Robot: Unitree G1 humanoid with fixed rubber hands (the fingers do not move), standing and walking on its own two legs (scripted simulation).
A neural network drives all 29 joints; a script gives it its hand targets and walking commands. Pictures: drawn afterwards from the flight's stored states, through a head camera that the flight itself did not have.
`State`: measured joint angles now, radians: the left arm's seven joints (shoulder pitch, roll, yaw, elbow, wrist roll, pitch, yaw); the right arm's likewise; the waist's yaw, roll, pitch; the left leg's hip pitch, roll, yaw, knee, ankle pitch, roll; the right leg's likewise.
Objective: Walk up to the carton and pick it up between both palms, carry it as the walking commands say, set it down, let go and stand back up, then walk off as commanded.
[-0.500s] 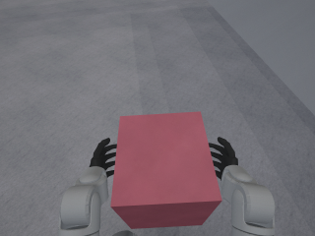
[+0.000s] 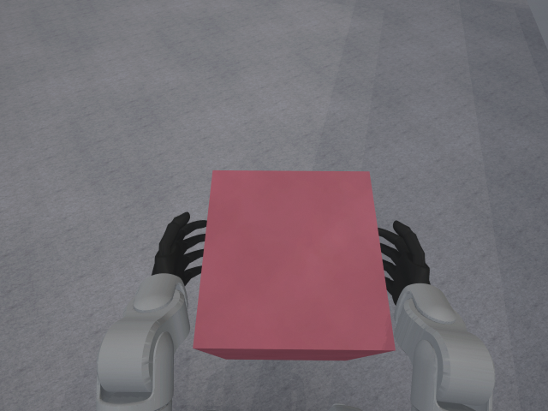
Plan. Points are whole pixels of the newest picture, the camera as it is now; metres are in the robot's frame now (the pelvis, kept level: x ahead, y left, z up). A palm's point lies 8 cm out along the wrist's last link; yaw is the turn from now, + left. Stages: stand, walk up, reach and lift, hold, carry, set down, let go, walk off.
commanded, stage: carry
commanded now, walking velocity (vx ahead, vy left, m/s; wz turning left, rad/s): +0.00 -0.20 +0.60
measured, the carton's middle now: (288, 278) +0.30 -0.01 +0.01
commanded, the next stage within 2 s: none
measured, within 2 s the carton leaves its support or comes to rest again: neither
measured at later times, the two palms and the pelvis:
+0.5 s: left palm (176, 361) +0.17 +0.13 +0.05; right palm (395, 275) +0.28 -0.14 +0.07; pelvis -0.01 -0.10 +0.00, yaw +19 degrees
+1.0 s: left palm (290, 359) +0.17 +0.00 +0.08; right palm (457, 241) +0.33 -0.24 +0.07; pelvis +0.05 -0.25 +0.00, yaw +36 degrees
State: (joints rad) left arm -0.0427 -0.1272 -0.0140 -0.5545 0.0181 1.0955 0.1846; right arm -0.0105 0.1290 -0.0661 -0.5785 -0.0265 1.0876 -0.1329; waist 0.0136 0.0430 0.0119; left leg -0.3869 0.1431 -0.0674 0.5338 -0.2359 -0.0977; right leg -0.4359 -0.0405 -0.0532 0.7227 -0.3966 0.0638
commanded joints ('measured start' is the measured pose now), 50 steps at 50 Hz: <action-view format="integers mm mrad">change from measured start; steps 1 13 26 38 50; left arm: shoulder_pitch -251 -336 -494 -293 -330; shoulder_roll -841 -913 -1033 -869 -895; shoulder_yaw -598 -529 -721 -608 -513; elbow -34 -31 -123 -67 -78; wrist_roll -212 -225 -336 -218 -242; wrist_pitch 18 -19 -28 19 -27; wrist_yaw -133 -147 -145 -115 -160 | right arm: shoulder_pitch -317 -488 -405 -345 -469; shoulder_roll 767 880 912 805 909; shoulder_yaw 636 701 573 640 745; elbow -51 -37 -39 -51 -65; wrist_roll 236 311 268 255 306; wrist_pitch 36 36 -30 34 26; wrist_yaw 128 132 159 135 116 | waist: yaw -9 -13 -39 -7 -20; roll -137 -244 137 194 -253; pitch -390 -293 -351 -371 -274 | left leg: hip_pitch -134 -61 320 66 -247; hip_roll -67 -97 137 41 -82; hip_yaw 112 238 -102 -59 215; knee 249 306 -132 17 478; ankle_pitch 25 -253 441 347 -215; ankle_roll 67 84 200 129 37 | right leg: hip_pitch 421 250 -218 226 397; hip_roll -223 -269 -33 10 -242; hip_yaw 167 -108 55 -28 -85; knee -416 -335 411 -347 -336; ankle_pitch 453 194 -45 89 532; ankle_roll -82 -187 -2 -44 -206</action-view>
